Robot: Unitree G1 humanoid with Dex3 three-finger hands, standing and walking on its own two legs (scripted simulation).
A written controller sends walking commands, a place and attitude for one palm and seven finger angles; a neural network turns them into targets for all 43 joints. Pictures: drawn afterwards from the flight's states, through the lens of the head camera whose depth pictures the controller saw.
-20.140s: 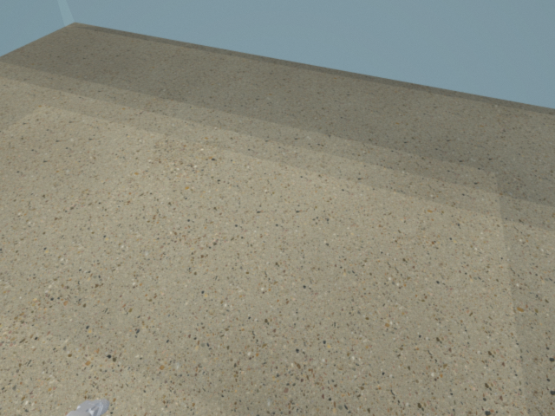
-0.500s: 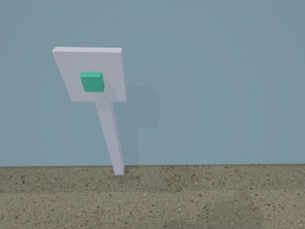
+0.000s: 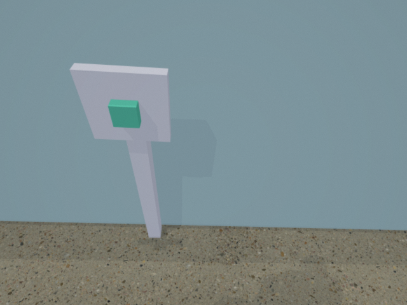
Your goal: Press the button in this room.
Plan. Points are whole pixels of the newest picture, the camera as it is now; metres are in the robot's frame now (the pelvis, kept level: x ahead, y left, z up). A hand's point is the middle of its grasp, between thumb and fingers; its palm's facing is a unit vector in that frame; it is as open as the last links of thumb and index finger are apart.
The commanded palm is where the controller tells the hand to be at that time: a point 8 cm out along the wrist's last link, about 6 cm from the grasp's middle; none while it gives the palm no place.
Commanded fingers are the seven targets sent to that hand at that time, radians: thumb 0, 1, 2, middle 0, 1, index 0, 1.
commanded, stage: come to a stop and stand still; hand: left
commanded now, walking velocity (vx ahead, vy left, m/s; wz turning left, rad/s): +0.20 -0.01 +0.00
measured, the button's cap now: (125, 113) +0.53 +0.22 +0.07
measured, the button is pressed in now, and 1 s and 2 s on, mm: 0 0 0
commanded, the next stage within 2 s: look again from close up in 1.14 s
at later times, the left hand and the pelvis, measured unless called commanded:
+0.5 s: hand out of the picture +0.06 +0.17 -0.18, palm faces +0.08 -0.99 -0.15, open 7.3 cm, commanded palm none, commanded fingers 0.00 0.90 0.90 -0.20 -0.30 -0.20 -0.30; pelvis +0.06 +0.01 +0.00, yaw +1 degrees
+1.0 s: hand out of the picture +0.05 +0.14 -0.17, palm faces +0.06 -0.98 -0.17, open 7.3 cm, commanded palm none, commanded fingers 0.00 0.90 0.90 -0.20 -0.30 -0.20 -0.30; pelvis +0.05 -0.03 +0.00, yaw +1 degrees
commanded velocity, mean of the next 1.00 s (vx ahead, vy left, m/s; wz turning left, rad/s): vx -0.05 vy -0.02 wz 0.00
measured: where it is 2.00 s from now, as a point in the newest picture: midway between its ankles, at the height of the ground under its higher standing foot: outside the picture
